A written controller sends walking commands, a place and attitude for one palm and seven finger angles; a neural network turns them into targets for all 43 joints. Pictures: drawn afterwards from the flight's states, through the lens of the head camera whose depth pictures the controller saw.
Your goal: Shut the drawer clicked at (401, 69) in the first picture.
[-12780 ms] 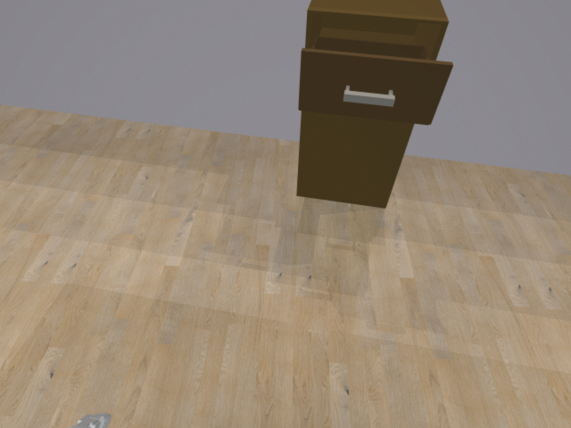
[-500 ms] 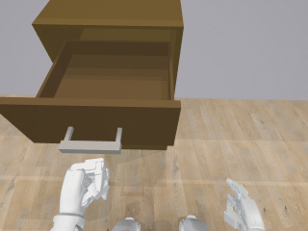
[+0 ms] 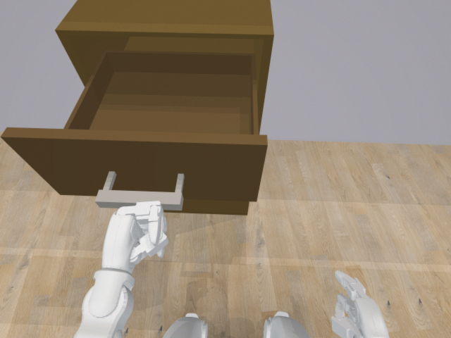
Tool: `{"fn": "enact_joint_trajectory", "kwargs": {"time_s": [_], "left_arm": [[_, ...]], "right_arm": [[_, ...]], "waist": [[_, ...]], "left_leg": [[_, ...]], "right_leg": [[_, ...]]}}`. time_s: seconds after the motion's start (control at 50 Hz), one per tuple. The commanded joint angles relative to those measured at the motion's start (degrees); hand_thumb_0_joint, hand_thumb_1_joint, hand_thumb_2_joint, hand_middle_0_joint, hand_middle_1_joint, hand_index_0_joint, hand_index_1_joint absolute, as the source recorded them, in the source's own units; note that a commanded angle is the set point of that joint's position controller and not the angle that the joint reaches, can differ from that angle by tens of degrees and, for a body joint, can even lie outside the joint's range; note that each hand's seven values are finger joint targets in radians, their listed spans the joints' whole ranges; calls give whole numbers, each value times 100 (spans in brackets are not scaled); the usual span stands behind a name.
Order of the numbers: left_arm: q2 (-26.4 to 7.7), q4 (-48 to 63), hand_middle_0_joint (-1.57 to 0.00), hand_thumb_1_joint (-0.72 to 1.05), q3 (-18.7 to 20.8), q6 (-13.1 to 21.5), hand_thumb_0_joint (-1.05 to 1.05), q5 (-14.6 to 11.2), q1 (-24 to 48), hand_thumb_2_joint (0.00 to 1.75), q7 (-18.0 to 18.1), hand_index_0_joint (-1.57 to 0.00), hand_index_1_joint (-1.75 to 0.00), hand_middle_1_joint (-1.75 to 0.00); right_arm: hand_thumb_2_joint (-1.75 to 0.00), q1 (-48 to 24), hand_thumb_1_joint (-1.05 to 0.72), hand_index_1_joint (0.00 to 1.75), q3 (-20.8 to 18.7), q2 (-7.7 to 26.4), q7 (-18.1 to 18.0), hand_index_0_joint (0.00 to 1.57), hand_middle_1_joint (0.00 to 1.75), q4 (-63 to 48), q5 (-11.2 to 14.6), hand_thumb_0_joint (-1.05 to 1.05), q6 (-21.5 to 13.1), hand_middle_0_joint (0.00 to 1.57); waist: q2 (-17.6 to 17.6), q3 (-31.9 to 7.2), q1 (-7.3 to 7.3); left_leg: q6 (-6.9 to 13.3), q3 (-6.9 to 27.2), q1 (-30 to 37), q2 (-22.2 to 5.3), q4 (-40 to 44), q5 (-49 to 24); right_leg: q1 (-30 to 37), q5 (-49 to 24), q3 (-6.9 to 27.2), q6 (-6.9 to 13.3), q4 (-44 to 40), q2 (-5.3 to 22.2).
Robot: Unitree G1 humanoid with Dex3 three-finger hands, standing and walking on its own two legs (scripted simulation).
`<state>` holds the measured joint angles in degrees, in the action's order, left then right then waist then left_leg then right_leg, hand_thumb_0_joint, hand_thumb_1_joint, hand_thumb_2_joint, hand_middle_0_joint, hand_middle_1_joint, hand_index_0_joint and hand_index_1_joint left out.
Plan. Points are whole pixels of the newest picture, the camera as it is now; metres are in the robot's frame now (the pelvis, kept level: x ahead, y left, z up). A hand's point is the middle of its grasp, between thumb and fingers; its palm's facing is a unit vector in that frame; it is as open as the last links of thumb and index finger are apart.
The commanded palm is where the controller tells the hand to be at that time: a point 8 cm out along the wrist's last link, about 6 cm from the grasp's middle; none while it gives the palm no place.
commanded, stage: push the drawer shut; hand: left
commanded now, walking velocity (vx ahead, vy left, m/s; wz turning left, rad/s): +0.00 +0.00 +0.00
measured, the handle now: (143, 189) +0.35 +0.16 +0.06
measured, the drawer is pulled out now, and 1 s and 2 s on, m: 0.28 0.15 0.03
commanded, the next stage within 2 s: none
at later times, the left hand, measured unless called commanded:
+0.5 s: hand (170, 197) +0.34 +0.12 +0.05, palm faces -0.02 -1.00 -0.05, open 3.0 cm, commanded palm +0.34 +0.17 +0.06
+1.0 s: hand (178, 165) +0.41 +0.11 +0.05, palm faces +0.01 -1.00 -0.06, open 2.9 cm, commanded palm +0.40 +0.16 +0.06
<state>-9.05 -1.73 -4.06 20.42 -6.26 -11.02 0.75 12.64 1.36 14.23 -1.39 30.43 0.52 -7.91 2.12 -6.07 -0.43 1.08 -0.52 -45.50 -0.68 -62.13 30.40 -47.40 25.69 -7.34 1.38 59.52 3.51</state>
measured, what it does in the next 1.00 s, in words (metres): stands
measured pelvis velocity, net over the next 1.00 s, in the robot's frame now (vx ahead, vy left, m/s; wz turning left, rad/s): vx -0.01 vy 0.00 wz -0.03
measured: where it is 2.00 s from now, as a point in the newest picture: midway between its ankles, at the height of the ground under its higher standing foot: outside the picture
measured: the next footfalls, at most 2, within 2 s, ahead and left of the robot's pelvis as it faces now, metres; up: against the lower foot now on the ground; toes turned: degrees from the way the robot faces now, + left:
none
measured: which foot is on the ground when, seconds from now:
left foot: down 0.00-1.00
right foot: down 0.00-1.00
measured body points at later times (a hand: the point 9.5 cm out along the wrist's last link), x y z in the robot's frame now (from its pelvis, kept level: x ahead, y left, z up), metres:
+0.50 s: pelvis -0.01 +0.00 +0.01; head +0.06 +0.00 +0.45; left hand +0.33 +0.17 +0.06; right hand +0.13 -0.24 -0.09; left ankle +0.00 +0.11 -0.66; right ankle +0.04 -0.11 -0.66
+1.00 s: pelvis -0.01 +0.00 +0.01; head +0.08 +0.00 +0.45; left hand +0.40 +0.17 +0.06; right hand +0.09 -0.25 -0.11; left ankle +0.00 +0.11 -0.66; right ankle +0.04 -0.11 -0.66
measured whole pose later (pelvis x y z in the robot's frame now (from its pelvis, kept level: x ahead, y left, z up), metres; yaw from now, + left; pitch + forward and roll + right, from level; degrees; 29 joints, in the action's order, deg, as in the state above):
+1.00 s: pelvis -0.01 +0.00 +0.01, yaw -2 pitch +16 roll +0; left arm -10.5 -42.7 6.6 25.8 -5.4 27.2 1.8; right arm 15.0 1.0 14.1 -0.5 37.3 0.0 -4.3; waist 1.1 -5.4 -4.2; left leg 1.4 -2.6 -46.8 -0.8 -58.3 27.3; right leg -49.7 22.1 -5.3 1.2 56.2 3.0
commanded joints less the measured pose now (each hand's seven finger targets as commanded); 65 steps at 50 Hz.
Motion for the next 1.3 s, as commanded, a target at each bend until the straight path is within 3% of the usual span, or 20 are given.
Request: {"fn": "enact_joint_trajectory", "kwargs": {"time_s": [0.0,0.06,0.2,0.28,0.32,0.36,0.4,0.48,0.52,0.62,0.7,0.74,0.84,0.98,1.0,1.04,1.14,1.18,1.24,1.28], "left_arm": [[-399,1021,-140,90,354,282,0,-60,2276,90,87,-140,-160,-160],[-276,694,-140,90,273,242,0,-99,2709,90,78,-140,-160,-160],[-472,-79,-140,90,553,300,0,-131,3514,90,142,-140,-160,-160],[-278,-324,-140,90,440,371,0,-115,3859,90,140,-140,-160,-160],[-444,-640,-140,90,636,387,0,-99,3976,90,166,-140,-160,-160],[-423,-673,-140,90,627,444,0,-93,4172,90,165,-140,-160,-160],[-538,-868,-140,90,742,475,0,-97,4334,90,177,-140,-160,-160],[-532,-1109,-140,90,817,553,0,-133,4668,90,156,-140,-160,-160],[-662,-1318,-140,90,975,593,0,-120,4739,90,158,-140,-160,-160],[-610,-1592,-140,90,938,694,0,-68,5216,90,171,-140,-160,-160],[-608,-1932,-140,90,904,751,0,-21,5697,90,203,-140,-160,-160],[-535,-2019,-140,90,858,788,0,-2,5975,90,201,-140,-160,-160],[-840,-2468,-140,90,1212,832,0,17,6186,90,190,-140,-160,-160],[-856,-2959,-140,90,1311,977,0,17,6824,90,149,-140,-160,-160],[-1074,-3138,-140,90,1485,984,0,27,6783,90,138,-140,-160,-160],[-1044,-3211,-140,90,1476,1035,0,31,6973,90,92,-140,-160,-160],[-1410,-3790,-140,90,1755,1084,0,42,7466,90,17,-140,-160,-160],[-1285,-3906,-140,90,1641,1114,0,45,7787,90,-27,-140,-160,-160],[-1676,-4143,-140,90,1960,1142,0,64,7866,90,-93,-140,-160,-160],[-1617,-4266,-140,90,1889,1153,0,65,8149,90,-135,-140,-160,-160]], "right_arm": [[-90,-173,-90,30,-231,709,-68,20,30,-718,49,0,-283,20],[-90,-237,-90,30,-199,690,-72,20,30,-643,72,0,-274,20],[-90,-227,-90,30,-185,733,-68,20,30,-479,68,0,-237,20],[-90,-169,-90,30,-203,730,-23,20,30,-445,51,0,-223,20],[-90,-120,-90,30,-210,761,-20,20,30,-402,43,0,-183,20],[-90,-125,-90,30,-229,759,-10,20,30,-393,44,0,-168,20],[-90,-55,-90,30,-235,791,-13,20,30,-326,37,0,-146,20],[-90,-17,-90,30,-248,786,-17,20,30,-259,38,0,-95,20],[-90,49,-90,30,-264,799,-12,20,30,-214,33,0,-70,20],[-90,184,-90,30,-296,811,11,20,30,-104,21,0,-22,20],[-90,285,-90,30,-313,846,15,20,30,-27,10,0,30,20],[-90,332,-90,30,-320,831,27,20,30,18,5,0,53,20],[-90,458,-90,30,-338,847,33,20,30,87,-15,0,141,20],[-90,603,-90,30,-340,833,64,20,30,158,-50,0,202,20],[-90,645,-90,30,-341,859,61,20,30,156,-54,0,216,20],[-90,674,-90,30,-339,845,83,20,30,173,-60,0,241,20],[-90,817,-90,30,-329,880,68,20,30,241,-68,0,309,20],[-90,865,-90,30,-319,858,65,20,30,253,-79,0,323,20],[-90,968,-90,30,-325,892,66,20,30,272,-104,0,359,20],[-90,1017,-90,30,-315,888,72,20,30,292,-108,0,375,20]], "waist": [[-274,-1438,-387],[-144,-1365,-397],[-304,-1412,-421],[-107,-1530,-415],[-358,-1490,-405],[-121,-1579,-381],[-318,-1553,-432],[-164,-1606,-451],[-279,-1667,-438],[-42,-1780,-509],[-300,-1788,-625],[-87,-1903,-653],[-161,-2082,-614],[-160,-2165,-697],[-222,-2100,-668],[-126,-2191,-677],[-251,-2057,-784],[-176,-2133,-875],[-65,-2369,-813],[-97,-2290,-897]], "left_leg": [[13,271,489,87,1137,-796],[3,257,517,112,1218,-619],[9,246,477,113,1326,-509],[-14,242,672,111,1376,-693],[-1,234,543,101,1397,-665],[-14,206,612,113,1405,-678],[-5,226,573,93,1425,-708],[-13,182,622,100,1430,-746],[-11,176,574,93,1429,-821],[-33,207,759,64,1414,-1022],[-7,232,676,49,1387,-998],[-22,235,788,56,1384,-1033],[-27,189,727,56,1350,-1242],[-13,148,647,74,1314,-1262],[-7,157,562,73,1316,-1270],[-8,133,543,84,1292,-1257],[28,115,291,95,1248,-1047],[41,91,295,104,1222,-1016],[39,90,310,110,1162,-1179],[47,95,200,108,1144,-1089]], "right_leg": [[1085,-269,527,-23,-1086,-202],[1073,-123,546,-24,-1161,-186],[1161,-26,591,-36,-1251,-187],[1153,-293,537,-18,-1203,-192],[1216,-235,562,-29,-1236,-195],[1211,-268,584,-18,-1228,-188],[1229,-317,566,-28,-1236,-197],[1233,-397,593,-30,-1251,-200],[1313,-460,599,-30,-1239,-212],[1130,-690,543,-16,-1141,-237],[1071,-695,540,-35,-1118,-257],[1006,-743,533,-30,-1091,-261],[1170,-971,560,-28,-1080,-277],[1185,-1062,602,-36,-1082,-301],[1202,-1070,600,-25,-1070,-318],[1207,-1085,624,-31,-1062,-305],[1149,-924,689,-51,-1102,-314],[1112,-931,710,-66,-1106,-317],[1183,-1092,728,-55,-1039,-325],[1115,-1018,732,-64,-1044,-329]]}}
